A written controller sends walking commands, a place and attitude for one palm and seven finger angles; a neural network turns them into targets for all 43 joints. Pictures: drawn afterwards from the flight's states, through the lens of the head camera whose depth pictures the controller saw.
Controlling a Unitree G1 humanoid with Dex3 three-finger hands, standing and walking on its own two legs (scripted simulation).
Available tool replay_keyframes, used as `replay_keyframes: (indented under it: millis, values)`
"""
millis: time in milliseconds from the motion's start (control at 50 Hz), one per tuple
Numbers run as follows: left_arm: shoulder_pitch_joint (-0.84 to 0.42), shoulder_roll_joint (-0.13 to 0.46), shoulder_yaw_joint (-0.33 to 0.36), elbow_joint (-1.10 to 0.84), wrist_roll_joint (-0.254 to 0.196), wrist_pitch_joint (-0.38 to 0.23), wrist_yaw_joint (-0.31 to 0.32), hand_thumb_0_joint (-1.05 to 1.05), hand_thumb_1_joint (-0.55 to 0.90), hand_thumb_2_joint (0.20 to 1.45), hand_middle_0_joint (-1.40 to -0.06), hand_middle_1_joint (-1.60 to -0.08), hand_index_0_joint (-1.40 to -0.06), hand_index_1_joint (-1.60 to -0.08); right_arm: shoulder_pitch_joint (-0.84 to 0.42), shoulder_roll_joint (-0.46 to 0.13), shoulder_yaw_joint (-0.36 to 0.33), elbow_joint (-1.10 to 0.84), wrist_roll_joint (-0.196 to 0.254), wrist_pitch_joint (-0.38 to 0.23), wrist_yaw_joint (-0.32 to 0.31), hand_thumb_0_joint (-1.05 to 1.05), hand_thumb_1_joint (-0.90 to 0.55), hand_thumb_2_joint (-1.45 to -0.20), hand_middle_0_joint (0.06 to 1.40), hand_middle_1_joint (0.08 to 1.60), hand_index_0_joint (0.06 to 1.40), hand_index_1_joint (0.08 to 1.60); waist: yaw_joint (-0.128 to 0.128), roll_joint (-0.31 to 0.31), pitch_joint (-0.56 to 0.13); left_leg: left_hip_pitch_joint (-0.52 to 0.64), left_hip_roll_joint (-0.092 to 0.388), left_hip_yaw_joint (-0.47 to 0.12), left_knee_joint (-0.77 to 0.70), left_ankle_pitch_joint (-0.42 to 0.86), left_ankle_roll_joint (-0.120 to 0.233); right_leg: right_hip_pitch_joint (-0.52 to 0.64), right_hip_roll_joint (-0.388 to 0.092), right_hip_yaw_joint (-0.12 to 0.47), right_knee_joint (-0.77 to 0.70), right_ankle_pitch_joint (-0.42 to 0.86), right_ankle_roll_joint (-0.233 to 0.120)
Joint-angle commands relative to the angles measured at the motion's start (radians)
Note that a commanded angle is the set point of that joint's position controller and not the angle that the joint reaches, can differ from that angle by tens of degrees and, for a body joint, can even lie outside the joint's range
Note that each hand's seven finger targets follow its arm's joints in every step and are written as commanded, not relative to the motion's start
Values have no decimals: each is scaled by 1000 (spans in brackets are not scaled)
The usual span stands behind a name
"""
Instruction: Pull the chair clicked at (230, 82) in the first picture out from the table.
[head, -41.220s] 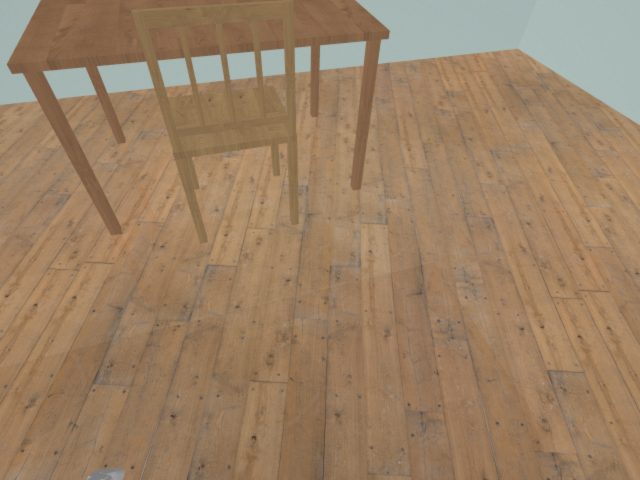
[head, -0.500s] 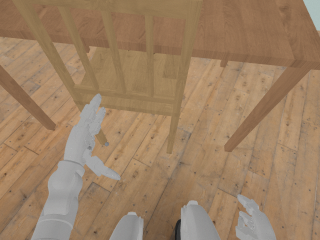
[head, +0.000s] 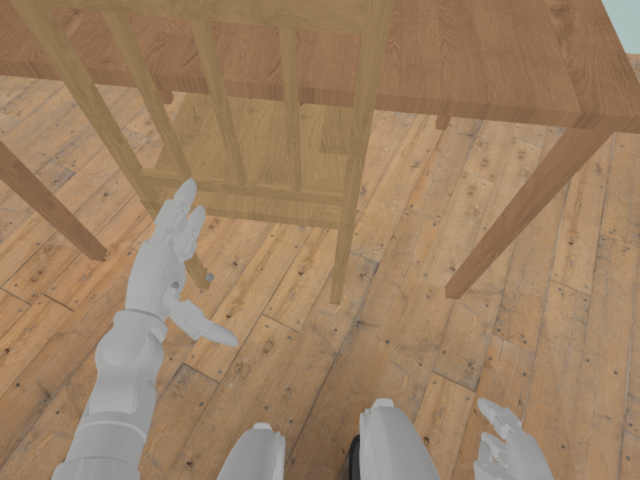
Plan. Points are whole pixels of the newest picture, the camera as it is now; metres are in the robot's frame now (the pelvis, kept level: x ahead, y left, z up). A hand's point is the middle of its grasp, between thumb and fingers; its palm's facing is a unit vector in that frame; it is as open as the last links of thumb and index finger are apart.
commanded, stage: aim the fingers beside a spindle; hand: left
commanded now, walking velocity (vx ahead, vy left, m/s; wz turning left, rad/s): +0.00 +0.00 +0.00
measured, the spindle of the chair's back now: (224, 117) +0.60 +0.14 +0.04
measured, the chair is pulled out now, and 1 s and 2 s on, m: -0.09 -0.09 -0.09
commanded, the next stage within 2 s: push the fingers through the gap in 0.44 s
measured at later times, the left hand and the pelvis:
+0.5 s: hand (213, 275) +0.36 +0.13 +0.03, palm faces -0.17 -0.98 -0.03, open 17.0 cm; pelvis +0.00 +0.00 +0.00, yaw +0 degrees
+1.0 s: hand (222, 245) +0.40 +0.12 +0.03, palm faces -0.16 -0.99 -0.04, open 17.0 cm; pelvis +0.00 +0.00 +0.00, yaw +0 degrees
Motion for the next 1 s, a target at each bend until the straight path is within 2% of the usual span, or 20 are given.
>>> replay_keyframes:
  millis: [0, 60, 80, 140, 160, 260, 280, 320, 360, 440, 500, 520, 580, 620, 660, 700, 820, 860, 900, 980]
  values:
    - [-210, 80, 4, -217, -15, -69, -7, 0, -500, 300, -60, -80, -60, -80, 19, -138, -63, -121, -2, -49, -5, 0, -900, -900, 200, 300, 200, 300, -9, -1, -383, 72, -19, -12, -198, 315, 0, 418, 26, 34, -129, 158, -5]
    - [-234, 115, 34, -216, -12, -74, 6, 0, -500, 300, -60, -80, -60, -80, 23, -144, -63, -115, -4, -49, -8, 0, -900, -900, 200, 300, 200, 300, -8, -9, -372, 60, -22, -14, -194, 304, 2, 415, 27, 35, -129, 144, -8]
    - [-228, 101, 21, -223, -7, -77, 7, 0, -500, 300, -60, -80, -60, -80, 18, -140, -64, -116, -4, -50, -7, 0, -900, -900, 200, 300, 200, 300, -5, 12, -382, 78, -20, -15, -196, 313, 0, 404, 25, 34, -124, 149, -8]
    - [-243, 90, 12, -215, -2, -75, 20, 0, -500, 300, -60, -80, -60, -80, 19, -138, -65, -111, -6, -47, -5, 0, -900, -900, 200, 300, 200, 300, -10, 2, -376, 78, -21, -14, -195, 316, -1, 399, 23, 32, -125, 151, -6]
    - [-232, 122, 44, -198, 0, -75, 25, 0, -500, 300, -60, -80, -60, -80, 23, -143, -64, -112, -7, -45, -6, 0, -900, -900, 200, 300, 200, 300, -4, -10, -371, 68, -21, -17, -194, 308, 0, 398, 27, 30, -122, 141, -8]
    - [-269, 113, 34, -205, 5, -79, 26, 0, -500, 300, -60, -80, -60, -80, 18, -139, -61, -119, -8, -40, -6, 0, -900, -900, 200, 300, 200, 300, -3, 15, -393, 74, -23, -15, -196, 318, 0, 407, 27, 34, -117, 150, -11]
    - [-241, 114, 41, -192, 2, -76, 24, 0, -500, 300, -60, -80, -60, -80, 18, -138, -62, -119, -6, -39, -4, 0, -900, -900, 200, 300, 200, 300, 3, -3, -400, 76, -22, -14, -197, 321, 0, 418, 26, 35, -122, 155, -9]
    - [-246, 80, 6, -198, -1, -72, 16, 0, -500, 300, -60, -80, -60, -80, 17, -135, -62, -121, -5, -37, -3, 0, -900, -900, 200, 300, 200, 300, -7, -3, -404, 79, -21, -12, -197, 323, 0, 421, 25, 34, -124, 166, -6]
    - [-237, 120, 44, -178, -4, -67, 14, 0, -500, 300, -60, -80, -60, -80, 25, -141, -61, -119, -5, -36, -4, 0, -900, -900, 200, 300, 200, 300, -3, -14, -381, 63, -21, -14, -198, 321, 0, 423, 29, 32, -124, 163, -9]
    - [-200, 83, 16, -199, -9, -63, 7, 0, -500, 300, -60, -80, -60, -80, 19, -134, -64, -123, -3, -34, -1, 0, -900, -900, 200, 300, 200, 300, 1, -3, -396, 77, -20, -10, -200, 341, -3, 432, 25, 33, -125, 184, -7]
    - [-211, 101, 31, -200, -8, -66, 9, 0, -500, 300, -60, -80, -60, -80, 20, -137, -63, -121, -3, -34, -2, 0, -900, -900, 200, 300, 200, 300, -2, -23, -383, 61, -20, -12, -197, 329, 0, 432, 27, 34, -124, 178, -7]
    - [-218, 114, 40, -219, -6, -72, 12, 0, -500, 300, -60, -80, -60, -80, 19, -137, -65, -121, -3, -35, -3, 0, -900, -900, 200, 300, 200, 300, 2, -4, -391, 72, -19, -13, -198, 336, -2, 426, 26, 34, -120, 180, -8]
    - [-279, 114, 31, -214, 0, -80, 16, 0, -500, 300, -60, -80, -60, -80, 24, -137, -63, -108, -6, -39, -6, 0, -900, -900, 200, 300, 200, 300, -15, 16, -381, 80, -19, -15, -187, 342, -1, 399, 26, 34, -117, 181, -8]
    - [-312, 91, 10, -187, 2, -81, 18, 0, -500, 300, -60, -80, -60, -80, 25, -139, -62, -101, -8, -41, -7, 0, -900, -900, 200, 300, 200, 300, -24, 12, -366, 83, -18, -22, -188, 327, -3, 372, 26, 29, -117, 158, -8]
    - [-352, 110, 22, -175, 3, -81, 19, 0, -500, 300, -60, -80, -60, -80, 32, -144, -62, -96, -9, -45, -9, 0, -900, -900, 200, 300, 200, 300, -28, 9, -378, 79, -19, -22, -183, 319, 0, 372, 29, 30, -116, 149, -9]
    - [-359, 111, 27, -147, 7, -77, 18, 0, -500, 300, -60, -80, -60, -80, 32, -143, -62, -93, -8, -43, -9, 0, -900, -900, 200, 300, 200, 300, -19, 19, -391, 82, -21, -20, -190, 325, -4, 383, 26, 31, -115, 156, -10]
    - [-415, 129, 57, -67, 9, -63, 24, 0, -500, 300, -60, -80, -60, -80, 48, -144, -60, -85, -9, -32, -8, 0, -900, -900, 200, 300, 200, 300, -27, -7, -401, 55, -21, -13, -190, 324, -3, 405, 28, 38, -120, 173, -7]
    - [-462, 126, 52, -62, 10, -68, 25, 0, -500, 300, -60, -80, -60, -80, 59, -144, -60, -85, -12, -34, -6, 0, -900, -900, 200, 300, 200, 300, -33, 17, -407, 61, -22, -14, -189, 328, -2, 401, 30, 38, -118, 179, -8]
    - [-449, 128, 61, -48, 12, -73, 29, 0, -500, 300, -60, -80, -60, -80, 64, -142, -61, -84, -13, -31, -3, 0, -900, -900, 200, 300, 200, 300, -25, 7, -435, 70, -22, -12, -191, 356, -5, 422, 30, 40, -115, 208, -8]
    - [-489, 145, 76, -1, 21, -81, 35, 0, -500, 300, -60, -80, -60, -80, 78, -146, -61, -74, -14, -26, -1, 0, -900, -900, 200, 300, 200, 300, -33, 9, -419, 54, -20, -9, -193, 341, -6, 409, 31, 39, -117, 199, -9]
